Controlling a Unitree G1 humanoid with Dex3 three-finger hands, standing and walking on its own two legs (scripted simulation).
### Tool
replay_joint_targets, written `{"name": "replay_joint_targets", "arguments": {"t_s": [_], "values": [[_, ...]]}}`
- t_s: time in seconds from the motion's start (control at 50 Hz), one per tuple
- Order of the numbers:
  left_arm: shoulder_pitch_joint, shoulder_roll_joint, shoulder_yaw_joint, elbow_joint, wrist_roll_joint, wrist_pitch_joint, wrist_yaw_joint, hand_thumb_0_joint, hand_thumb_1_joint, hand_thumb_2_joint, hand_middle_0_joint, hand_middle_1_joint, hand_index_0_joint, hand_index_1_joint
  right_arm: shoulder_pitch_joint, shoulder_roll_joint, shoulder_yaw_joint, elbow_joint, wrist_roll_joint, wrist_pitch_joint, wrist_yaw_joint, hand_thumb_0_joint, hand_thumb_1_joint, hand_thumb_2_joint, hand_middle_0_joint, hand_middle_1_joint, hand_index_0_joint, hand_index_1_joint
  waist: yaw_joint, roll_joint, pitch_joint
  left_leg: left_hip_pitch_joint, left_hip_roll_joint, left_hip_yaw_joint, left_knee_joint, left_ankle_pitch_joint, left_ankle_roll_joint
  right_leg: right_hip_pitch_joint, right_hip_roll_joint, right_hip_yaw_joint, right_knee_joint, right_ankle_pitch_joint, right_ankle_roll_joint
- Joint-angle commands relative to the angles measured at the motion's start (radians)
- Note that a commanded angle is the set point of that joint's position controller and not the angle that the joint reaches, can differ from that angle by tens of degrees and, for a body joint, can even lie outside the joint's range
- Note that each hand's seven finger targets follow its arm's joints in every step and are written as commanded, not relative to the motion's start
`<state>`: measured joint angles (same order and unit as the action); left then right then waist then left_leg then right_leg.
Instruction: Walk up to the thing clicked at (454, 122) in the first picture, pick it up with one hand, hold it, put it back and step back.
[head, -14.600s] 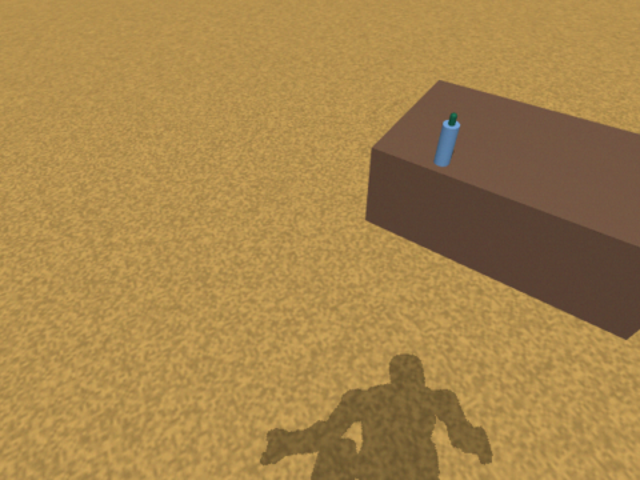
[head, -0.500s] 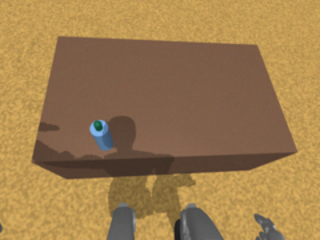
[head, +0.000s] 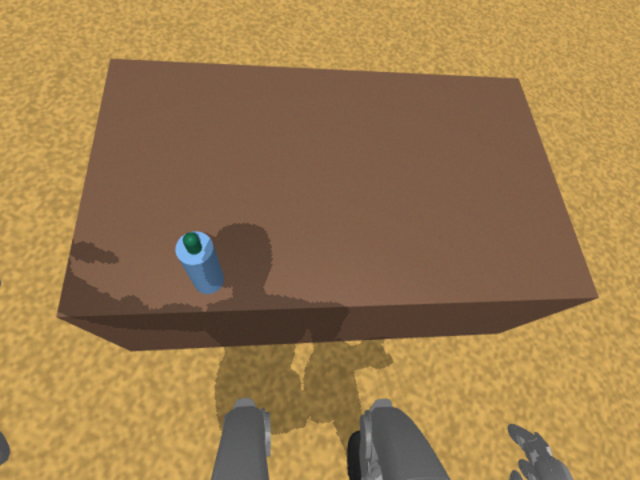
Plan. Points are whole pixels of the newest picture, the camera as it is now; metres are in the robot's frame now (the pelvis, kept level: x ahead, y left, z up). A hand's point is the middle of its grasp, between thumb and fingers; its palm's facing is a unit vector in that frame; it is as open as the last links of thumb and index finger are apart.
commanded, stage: approach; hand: left
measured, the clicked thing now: (200, 261) +0.44 +0.19 -0.18
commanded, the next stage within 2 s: close in in 0.34 s
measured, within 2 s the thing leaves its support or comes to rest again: neither
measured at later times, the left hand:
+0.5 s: hand (149, 268) +0.43 +0.27 -0.17, palm faces +0.01 -1.00 +0.06, open 17.4 cm
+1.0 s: hand (193, 264) +0.44 +0.20 -0.19, palm faces +0.09 -1.00 +0.02, open 17.6 cm
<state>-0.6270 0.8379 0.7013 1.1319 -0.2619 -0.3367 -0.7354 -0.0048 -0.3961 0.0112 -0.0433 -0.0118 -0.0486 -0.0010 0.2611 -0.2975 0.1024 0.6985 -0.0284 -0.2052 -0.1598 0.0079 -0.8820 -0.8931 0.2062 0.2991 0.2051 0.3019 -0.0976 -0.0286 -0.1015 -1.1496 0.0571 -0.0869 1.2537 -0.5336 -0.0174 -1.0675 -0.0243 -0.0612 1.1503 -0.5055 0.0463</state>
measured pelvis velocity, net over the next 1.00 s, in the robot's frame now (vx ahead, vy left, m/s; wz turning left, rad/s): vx -0.06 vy -0.02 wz -0.05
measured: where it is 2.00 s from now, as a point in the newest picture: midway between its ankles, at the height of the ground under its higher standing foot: outside the picture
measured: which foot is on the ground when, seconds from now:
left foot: down 0.00-1.00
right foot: down 0.00-1.00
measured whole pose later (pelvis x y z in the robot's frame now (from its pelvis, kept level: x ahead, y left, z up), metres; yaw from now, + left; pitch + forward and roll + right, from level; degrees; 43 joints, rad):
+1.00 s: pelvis -0.06 -0.02 -0.20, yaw -3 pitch +34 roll -4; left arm -0.76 0.47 0.50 0.96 -0.13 -0.46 -0.27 -0.01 -0.58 0.00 -0.04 -0.07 -0.07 -0.04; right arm 0.20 -0.27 0.03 0.66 -0.04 -0.04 0.01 0.01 -0.91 -0.89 0.20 0.30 0.20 0.30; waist -0.14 0.02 -0.17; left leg -1.91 0.04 -0.11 1.97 -0.66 -0.04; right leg -1.87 -0.01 -0.02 1.92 -0.66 0.04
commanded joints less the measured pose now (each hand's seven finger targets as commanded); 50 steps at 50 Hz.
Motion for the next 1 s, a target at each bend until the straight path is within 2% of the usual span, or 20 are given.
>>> {"name": "replay_joint_targets", "arguments": {"t_s": [0.0,0.12,0.16,0.2,0.22,0.26,0.3,0.32,0.36,0.38,0.42,0.46,0.6,0.66,0.7,0.76,0.8,0.88,0.92,0.98], "values": [[-0.243,0.216,-0.019,-0.124,-0.031,-0.093,0.002,0.0,-0.54,0.0,-0.044,-0.028,-0.055,-0.014,0.107,-0.201,-0.071,-0.058,-0.002,-0.029,-0.008,0.0,-0.876,-0.889,0.2,0.3,0.2,0.3,-0.01,0.186,-0.361,0.305,-0.031,0.002,-0.089,0.273,0.016,-0.037,0.037,0.002,-0.037,0.17,-0.073],[-0.261,0.236,0.02,-0.114,-0.035,-0.198,0.026,0.0,-0.542,0.0,-0.04,-0.039,-0.046,-0.03,0.091,-0.195,-0.064,-0.056,-0.02,-0.029,0.023,0.0,-0.886,-0.893,0.2,0.3,0.2,0.3,0.005,0.206,-0.507,0.168,-0.039,-0.006,0.097,0.309,0.016,-0.189,0.029,0.001,0.15,0.17,-0.081],[-0.266,0.249,0.04,-0.134,-0.024,-0.229,0.04,0.0,-0.504,0.0,-0.036,-0.042,-0.04,-0.035,0.099,-0.198,-0.066,-0.048,-0.031,-0.026,0.033,0.0,-0.89,-0.895,0.2,0.3,0.2,0.3,0.014,0.244,-0.585,0.167,-0.037,-0.004,0.159,0.382,0.014,-0.219,0.025,0.0,0.212,0.208,-0.082],[-0.283,0.246,0.04,-0.201,-0.014,-0.254,0.045,0.0,-0.475,0.014,-0.033,-0.046,-0.035,-0.04,0.093,-0.203,-0.075,-0.048,-0.04,-0.024,0.043,0.0,-0.897,-0.897,0.2,0.3,0.2,0.3,0.026,0.305,-0.68,0.206,-0.031,-0.011,0.203,0.434,0.007,-0.267,0.024,-0.003,0.277,0.219,-0.087],[-0.288,0.207,0.019,-0.226,-0.007,-0.262,0.05,0.0,-0.471,0.023,-0.034,-0.052,-0.035,-0.047,0.095,-0.204,-0.082,-0.046,-0.046,-0.022,0.048,0.0,-0.898,-0.897,0.2,0.3,0.2,0.3,0.024,0.339,-0.725,0.241,-0.026,-0.014,0.218,0.489,0.001,-0.292,0.023,-0.009,0.303,0.238,-0.088],[-0.343,0.186,0.001,-0.274,0.004,-0.269,0.067,0.0,-0.448,0.036,-0.028,-0.053,-0.027,-0.049,0.087,-0.205,-0.095,-0.046,-0.05,-0.016,0.056,0.0,-0.901,-0.898,0.2,0.3,0.2,0.3,0.018,0.376,-0.748,0.235,-0.022,-0.023,0.236,0.453,-0.006,-0.363,0.026,-0.014,0.342,0.195,-0.095],[-0.422,0.162,-0.025,-0.305,0.009,-0.276,0.088,0.0,-0.471,0.042,-0.025,-0.053,-0.025,-0.049,0.087,-0.201,-0.1,-0.036,-0.053,-0.012,0.062,0.0,-0.903,-0.899,0.2,0.3,0.2,0.3,-0.007,0.389,-0.753,0.18,-0.021,-0.019,0.28,0.396,-0.004,-0.414,0.026,-0.007,0.384,0.169,-0.095],[-0.422,0.161,-0.008,-0.28,0.009,-0.277,0.101,0.0,-0.48,0.048,-0.023,-0.057,-0.023,-0.053,0.084,-0.201,-0.099,-0.028,-0.055,-0.01,0.063,0.0,-0.905,-0.899,0.2,0.3,0.2,0.3,-0.009,0.376,-0.74,0.141,-0.02,-0.024,0.301,0.372,-0.003,-0.44,0.026,-0.008,0.412,0.155,-0.095],[-0.429,0.103,-0.043,-0.244,0.021,-0.274,0.123,0.0,-0.518,0.043,-0.027,-0.063,-0.031,-0.057,0.083,-0.194,-0.097,-0.024,-0.06,-0.003,0.071,0.0,-0.909,-0.9,0.2,0.3,0.2,0.3,-0.022,0.352,-0.704,0.056,-0.025,-0.017,0.343,0.332,0.004,-0.475,0.025,-0.007,0.449,0.143,-0.095],[-0.401,0.102,-0.028,-0.196,0.029,-0.272,0.139,0.0,-0.531,0.061,-0.026,-0.073,-0.028,-0.069,0.082,-0.195,-0.097,-0.023,-0.06,0.003,0.077,0.0,-0.909,-0.9,0.2,0.3,0.2,0.3,-0.021,0.315,-0.694,0.015,-0.025,-0.017,0.365,0.322,0.008,-0.488,0.025,-0.008,0.47,0.14,-0.093],[-0.413,0.07,-0.06,-0.187,0.055,-0.275,0.163,0.0,-0.562,0.05,-0.034,-0.08,-0.039,-0.074,0.078,-0.189,-0.097,-0.031,-0.067,0.012,0.088,0.0,-0.913,-0.9,0.2,0.3,0.2,0.3,-0.023,0.304,-0.671,-0.074,-0.03,-0.005,0.392,0.243,0.012,-0.511,0.024,-0.005,0.501,0.105,-0.094],[-0.412,0.059,-0.052,-0.183,0.065,-0.278,0.19,0.0,-0.552,0.004,-0.031,-0.066,-0.048,-0.048,0.075,-0.188,-0.098,-0.043,-0.071,0.02,0.098,0.0,-0.906,-0.896,0.2,0.3,0.2,0.3,-0.017,0.274,-0.702,-0.131,-0.032,0.006,0.424,0.192,0.017,-0.497,0.023,-0.006,0.529,0.091,-0.089],[-0.53,0.037,-0.057,-0.316,0.097,-0.253,0.342,0.0,-0.592,0.013,-0.044,-0.074,-0.06,-0.057,0.085,-0.175,-0.112,-0.08,-0.063,0.06,0.128,0.0,-0.911,-0.897,0.2,0.3,0.2,0.3,-0.009,0.242,-0.807,-0.241,-0.041,0.036,0.465,0.065,0.024,-0.441,0.026,0.003,0.556,0.031,-0.079],[-0.541,0.007,-0.093,-0.372,0.128,-0.234,0.403,0.0,-0.585,0.007,-0.042,-0.075,-0.063,-0.052,0.079,-0.169,-0.124,-0.086,-0.055,0.086,0.137,0.0,-0.913,-0.897,0.2,0.3,0.2,0.3,-0.015,0.26,-0.786,-0.259,-0.043,0.038,0.447,-0.015,0.022,-0.457,0.023,0.003,0.553,-0.018,-0.079],[-0.524,-0.028,-0.117,-0.369,0.129,-0.221,0.428,0.0,-0.572,0.01,-0.037,-0.075,-0.061,-0.05,0.07,-0.164,-0.131,-0.087,-0.043,0.099,0.139,0.0,-0.907,-0.895,0.2,0.3,0.2,0.3,-0.025,0.214,-0.747,-0.303,-0.043,0.042,0.452,-0.066,0.029,-0.465,0.026,0.006,0.535,-0.052,-0.075],[-0.501,-0.064,-0.15,-0.357,0.126,-0.201,0.441,0.0,-0.572,0.0,-0.039,-0.075,-0.069,-0.042,0.074,-0.161,-0.131,-0.084,-0.031,0.113,0.143,0.0,-0.906,-0.893,0.2,0.3,0.201,0.3,-0.046,0.162,-0.693,-0.362,-0.042,0.047,0.479,-0.074,0.041,-0.462,0.026,0.008,0.525,-0.05,-0.07],[-0.478,-0.064,-0.142,-0.373,0.119,-0.195,0.45,0.0,-0.573,0.0,-0.043,-0.066,-0.073,-0.034,0.075,-0.16,-0.132,-0.09,-0.022,0.124,0.147,0.0,-0.907,-0.893,0.201,0.3,0.201,0.3,-0.035,0.161,-0.681,-0.379,-0.044,0.043,0.473,-0.069,0.042,-0.465,0.027,0.006,0.533,-0.047,-0.074],[-0.433,-0.13,-0.17,-0.359,0.109,-0.181,0.463,0.0,-0.57,0.0,-0.042,-0.062,-0.074,-0.028,0.063,-0.154,-0.133,-0.101,-0.012,0.138,0.152,0.0,-0.906,-0.893,0.201,0.3,0.201,0.3,-0.034,0.129,-0.619,-0.405,-0.042,0.042,0.47,-0.075,0.043,-0.477,0.028,0.008,0.521,-0.055,-0.073],[-0.419,-0.13,-0.167,-0.369,0.11,-0.181,0.476,0.0,-0.591,0.0,-0.049,-0.057,-0.081,-0.023,0.067,-0.154,-0.137,-0.102,-0.009,0.147,0.154,0.0,-0.911,-0.894,0.201,0.3,0.201,0.3,-0.022,0.144,-0.63,-0.394,-0.041,0.046,0.469,-0.059,0.041,-0.468,0.03,0.013,0.519,-0.044,-0.075],[-0.428,-0.161,-0.196,-0.428,0.123,-0.187,0.5,0.0,-0.605,0.0,-0.05,-0.058,-0.078,-0.028,0.063,-0.147,-0.142,-0.106,-0.009,0.153,0.162,0.0,-0.915,-0.896,0.2,0.3,0.2,0.3,-0.015,0.171,-0.65,-0.359,-0.039,0.043,0.46,-0.023,0.035,-0.463,0.03,0.009,0.532,-0.013,-0.079]]}}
